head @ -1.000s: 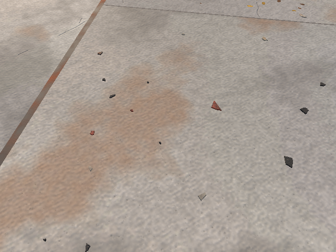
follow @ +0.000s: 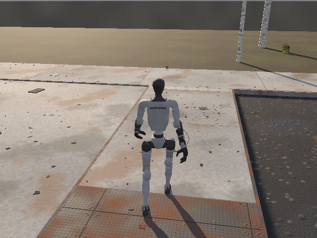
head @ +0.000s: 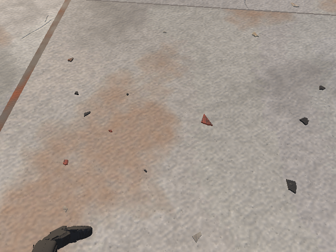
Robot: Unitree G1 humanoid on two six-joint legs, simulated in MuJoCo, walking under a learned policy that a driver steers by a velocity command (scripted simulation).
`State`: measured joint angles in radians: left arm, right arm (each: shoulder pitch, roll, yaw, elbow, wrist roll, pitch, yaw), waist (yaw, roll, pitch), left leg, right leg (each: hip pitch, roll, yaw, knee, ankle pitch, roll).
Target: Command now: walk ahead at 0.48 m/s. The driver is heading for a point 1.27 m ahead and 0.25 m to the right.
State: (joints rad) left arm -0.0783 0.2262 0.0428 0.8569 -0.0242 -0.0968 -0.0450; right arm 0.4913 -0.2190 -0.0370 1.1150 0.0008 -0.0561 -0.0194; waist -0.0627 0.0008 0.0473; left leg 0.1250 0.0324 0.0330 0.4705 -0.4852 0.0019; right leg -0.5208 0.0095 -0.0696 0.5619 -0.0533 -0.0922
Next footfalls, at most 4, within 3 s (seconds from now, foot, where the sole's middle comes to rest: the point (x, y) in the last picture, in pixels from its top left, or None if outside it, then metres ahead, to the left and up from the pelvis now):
0.44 left None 0.39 0.11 -0.75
0.86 right None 0.27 -0.11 -0.75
1.38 left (163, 199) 0.66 0.01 -0.75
1.88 right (236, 152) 0.87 -0.34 -0.75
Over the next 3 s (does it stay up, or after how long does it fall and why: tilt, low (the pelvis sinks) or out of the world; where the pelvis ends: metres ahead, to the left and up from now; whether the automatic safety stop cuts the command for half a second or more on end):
stays up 1.24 -0.28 0.02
